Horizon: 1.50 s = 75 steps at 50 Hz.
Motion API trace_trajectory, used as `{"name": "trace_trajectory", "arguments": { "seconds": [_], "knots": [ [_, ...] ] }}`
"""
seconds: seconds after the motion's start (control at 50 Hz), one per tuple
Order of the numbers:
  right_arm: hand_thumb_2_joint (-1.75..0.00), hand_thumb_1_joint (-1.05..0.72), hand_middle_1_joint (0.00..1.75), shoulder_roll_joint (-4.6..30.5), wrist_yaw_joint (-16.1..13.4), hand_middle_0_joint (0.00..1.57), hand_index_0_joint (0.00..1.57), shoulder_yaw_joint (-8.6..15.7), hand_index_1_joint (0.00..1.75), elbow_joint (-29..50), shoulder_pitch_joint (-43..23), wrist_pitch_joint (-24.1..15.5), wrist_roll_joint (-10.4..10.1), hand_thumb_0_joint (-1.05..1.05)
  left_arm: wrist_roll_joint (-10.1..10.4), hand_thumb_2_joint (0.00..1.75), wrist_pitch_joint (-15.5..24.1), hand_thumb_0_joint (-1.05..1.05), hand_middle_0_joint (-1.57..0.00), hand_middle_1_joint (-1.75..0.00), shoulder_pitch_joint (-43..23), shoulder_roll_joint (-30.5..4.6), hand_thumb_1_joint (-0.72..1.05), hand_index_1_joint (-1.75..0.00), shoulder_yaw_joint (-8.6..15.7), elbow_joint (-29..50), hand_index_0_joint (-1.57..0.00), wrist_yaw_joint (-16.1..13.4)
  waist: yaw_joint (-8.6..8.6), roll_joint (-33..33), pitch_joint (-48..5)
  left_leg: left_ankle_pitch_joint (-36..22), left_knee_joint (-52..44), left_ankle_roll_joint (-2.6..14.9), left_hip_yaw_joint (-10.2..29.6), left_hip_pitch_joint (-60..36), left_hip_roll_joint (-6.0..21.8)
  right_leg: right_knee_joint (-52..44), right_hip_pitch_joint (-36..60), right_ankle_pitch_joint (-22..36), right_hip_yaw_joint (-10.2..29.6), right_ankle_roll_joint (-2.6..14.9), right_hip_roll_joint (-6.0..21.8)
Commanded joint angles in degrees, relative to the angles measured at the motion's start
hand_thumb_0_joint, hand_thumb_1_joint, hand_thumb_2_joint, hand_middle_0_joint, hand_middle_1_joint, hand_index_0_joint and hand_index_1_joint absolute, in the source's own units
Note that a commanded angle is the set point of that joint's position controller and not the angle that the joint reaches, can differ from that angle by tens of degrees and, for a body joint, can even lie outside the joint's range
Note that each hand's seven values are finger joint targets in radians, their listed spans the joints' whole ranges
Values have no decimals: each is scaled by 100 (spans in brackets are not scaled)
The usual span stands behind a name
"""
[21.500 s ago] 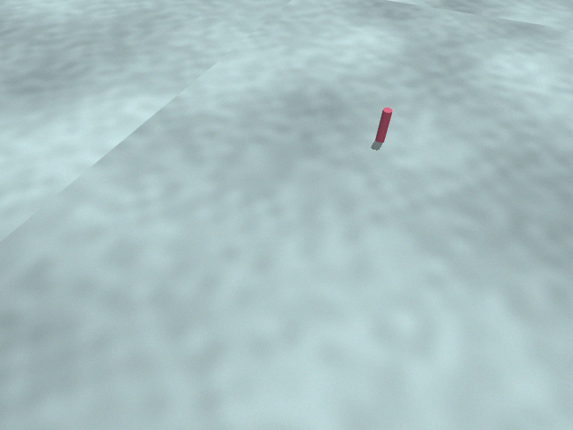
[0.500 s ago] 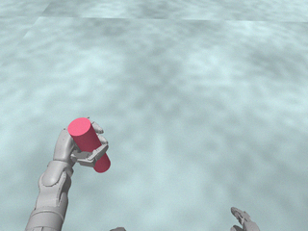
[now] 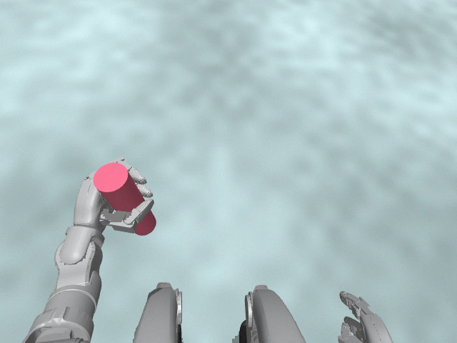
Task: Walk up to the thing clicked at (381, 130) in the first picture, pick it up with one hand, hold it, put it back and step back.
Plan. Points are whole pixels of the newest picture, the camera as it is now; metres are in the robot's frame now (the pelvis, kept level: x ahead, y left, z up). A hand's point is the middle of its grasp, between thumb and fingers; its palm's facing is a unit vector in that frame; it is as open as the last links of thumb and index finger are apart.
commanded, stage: crouch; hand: left
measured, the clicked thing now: (130, 204) +0.36 +0.16 -0.04
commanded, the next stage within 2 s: lower in 1.30 s
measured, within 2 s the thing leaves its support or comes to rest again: neither
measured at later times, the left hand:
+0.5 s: hand (155, 223) +0.39 +0.15 -0.26, palm faces -0.12 -0.99 +0.00, open 7.1 cm
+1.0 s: hand (160, 223) +0.42 +0.15 -0.37, palm faces -0.10 -0.99 -0.02, open 7.0 cm
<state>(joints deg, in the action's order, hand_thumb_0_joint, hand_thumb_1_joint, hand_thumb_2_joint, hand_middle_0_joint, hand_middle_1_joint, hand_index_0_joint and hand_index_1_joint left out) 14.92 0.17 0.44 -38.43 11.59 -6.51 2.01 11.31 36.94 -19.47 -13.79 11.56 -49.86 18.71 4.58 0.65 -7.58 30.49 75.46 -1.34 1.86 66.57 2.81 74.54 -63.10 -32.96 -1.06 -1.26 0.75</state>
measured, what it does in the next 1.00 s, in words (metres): lowers itself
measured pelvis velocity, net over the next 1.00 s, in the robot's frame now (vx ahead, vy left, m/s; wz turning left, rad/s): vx -0.06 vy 0.00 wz -0.11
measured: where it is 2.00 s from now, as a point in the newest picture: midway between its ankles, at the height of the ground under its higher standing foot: outside the picture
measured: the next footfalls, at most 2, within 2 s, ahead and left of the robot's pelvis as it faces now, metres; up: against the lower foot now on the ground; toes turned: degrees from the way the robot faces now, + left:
none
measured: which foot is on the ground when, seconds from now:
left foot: down 0.00-1.00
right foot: down 0.00-1.00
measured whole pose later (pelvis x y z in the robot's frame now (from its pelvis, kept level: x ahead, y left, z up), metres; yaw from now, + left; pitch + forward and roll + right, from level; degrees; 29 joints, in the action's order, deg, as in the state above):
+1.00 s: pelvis -0.06 +0.00 -0.31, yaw -6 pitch +29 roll -6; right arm 16.8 5.5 -6.4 -40.7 6.3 -0.5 7.8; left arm 4.8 41.3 -42.4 -28.2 23.9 -67.9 16.4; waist 11.2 1.9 -2.5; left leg 38.5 137.2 -2.9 9.9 128.7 2.2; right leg 134.9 -123.4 -41.4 -3.8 -1.6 -2.1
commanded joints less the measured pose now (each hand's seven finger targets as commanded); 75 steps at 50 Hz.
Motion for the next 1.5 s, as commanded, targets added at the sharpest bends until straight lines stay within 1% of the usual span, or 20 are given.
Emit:
{"name": "trace_trajectory", "arguments": {
  "seconds": [0.0,0.12,0.28,0.36,0.4,0.46,0.5,0.64,0.7,0.78,0.86,0.98,1.0,1.06,1.18,1.24,1.36,1.4,1.42,1.48],
  "knots": [
    [-90,-89,30,879,26,20,20,295,30,634,186,-226,58,0,43,127,973,0,-135,-145,-2228,-1077,37,-144,331,1346,-137,2,-22,-684,-3268,-1530,348,228,136,-1210,-192,222,-494,1555,-61,289,-159],
    [-90,-89,30,933,114,20,20,259,30,444,299,-33,128,0,43,132,971,0,-136,-148,-2536,-1324,35,-148,661,1187,-137,-174,-106,-896,-3840,-1408,1077,187,179,-425,-162,1022,-1245,1278,-41,327,-200],
    [-91,-91,30,968,264,20,20,268,30,95,366,64,242,0,-128,131,981,0,-136,-146,-3295,-1307,39,-146,655,499,-137,-83,293,-420,-4117,-1355,2456,314,147,907,-156,2060,-2088,1438,-100,267,-243],
    [-90,-90,30,987,365,20,20,225,30,25,349,60,320,0,-208,127,1127,0,-138,-145,-3842,-1382,39,-144,687,41,-139,-26,380,-535,-3831,-621,2892,279,127,1653,-175,2611,-2923,764,-207,328,-267],
    [-90,-90,30,1021,408,20,20,198,30,26,343,95,357,0,-290,125,1200,0,-137,-143,-3850,-1708,40,-142,974,-110,-138,-76,244,-712,-3886,-355,3026,235,104,1793,-177,2880,-3220,469,-271,361,-274],
    [-90,-89,30,1056,455,20,20,147,30,55,260,151,415,0,-420,126,1239,0,-134,-143,-4126,-1753,41,-141,975,-174,-136,-132,261,-1093,-3797,189,3106,168,98,1973,-175,3192,-3591,67,-350,401,-279],
    [-90,-89,30,1094,452,20,20,127,30,68,246,200,422,0,-472,127,1260,0,-134,-143,-4372,-2119,40,-142,1195,35,-135,-256,222,-1221,-3863,536,3227,156,32,2192,-194,3286,-3622,-176,-339,397,-282],
    [-91,-89,30,1189,397,20,20,-6,30,32,245,328,436,0,-495,127,1140,0,-130,-140,-4969,-2579,38,-141,1342,317,-130,-529,476,-1162,-4131,492,3970,198,-67,2869,-187,3651,-3575,-88,-314,309,-288],
    [-90,-89,30,1260,383,20,20,-59,30,-24,283,355,440,0,-419,124,1050,0,-130,-138,-4859,-2336,40,-138,1215,-16,-130,-444,660,-954,-3963,361,4258,227,-12,3146,-182,3855,-3639,116,-399,273,-301],
    [-90,-89,30,1305,406,20,20,-157,30,-79,238,404,487,0,-413,121,1003,0,-130,-136,-4563,-2324,42,-135,1242,-586,-131,-354,681,-688,-3416,411,4588,262,-11,3752,-182,3992,-3776,74,-439,246,-357],
    [-90,-88,30,1447,459,20,20,-240,30,92,166,464,520,0,-430,121,966,0,-130,-136,-3804,-2592,42,-135,1546,-913,-132,-276,500,-829,-3317,333,4664,229,84,3757,-176,4311,-3934,128,-619,286,-403],
    [-90,-89,30,1525,514,20,20,-283,30,27,180,562,604,0,-389,123,1039,0,-129,-137,-4235,-2574,45,-136,1498,-165,-131,-321,544,-1301,-3503,74,4844,165,175,3494,-136,4579,-4047,414,-696,311,-446],
    [-90,-89,30,1549,525,20,20,-288,30,-6,214,564,619,0,-321,124,1030,0,-129,-138,-4294,-2328,44,-137,1370,-46,-130,-308,650,-1380,-3572,-83,4886,149,223,3323,-124,4630,-4096,566,-731,310,-437],
    [-91,-90,30,1612,530,20,20,-287,30,-94,210,581,660,0,-347,122,1047,0,-126,-135,-4548,-2376,44,-134,1134,339,-127,-333,743,-1641,-3569,-254,5004,122,293,3144,-101,4719,-4259,727,-753,318,-439],
    [-91,-90,30,1661,558,20,20,-386,30,-13,7,628,750,0,-401,122,1130,0,-127,-134,-4578,-2318,44,-134,919,327,-128,-507,866,-1494,-3283,-138,5214,126,378,3406,-95,4827,-4257,680,-838,291,-443],
    [-91,-90,30,1697,579,20,20,-452,30,59,-55,680,771,0,-294,122,1100,0,-130,-137,-4087,-2366,41,-137,1119,142,-130,-605,754,-1387,-3292,-215,5252,121,412,3397,-101,4851,-4153,697,-877,263,-465],
    [-90,-89,30,1760,615,20,20,-605,30,39,-171,732,847,0,-371,128,1128,0,-130,-141,-4245,-2326,46,-141,910,-322,-132,-711,954,-1422,-2834,79,5343,105,493,3794,-110,4913,-4237,534,-974,264,-489],
    [-90,-90,30,1808,611,20,20,-608,30,178,-342,749,875,0,-460,123,1172,0,-134,-138,-3915,-2522,47,-139,953,-464,-134,-724,871,-1277,-2723,209,5404,133,461,3961,-107,4880,-4195,435,-957,252,-513],
    [-90,-90,30,1785,627,20,20,-666,30,159,-338,751,897,0,-475,124,1211,0,-134,-139,-4151,-2375,48,-139,754,-295,-134,-686,986,-1296,-2753,95,5438,130,490,3869,-96,4896,-4185,559,-984,245,-519],
    [-90,-90,30,1893,650,20,20,-765,30,186,-457,736,916,0,-393,124,1309,0,-134,-139,-3928,-2442,48,-139,848,-688,-134,-668,1042,-1190,-2478,182,5464,115,590,3966,-99,4969,-4290,473,-1081,255,-549]
  ]
}}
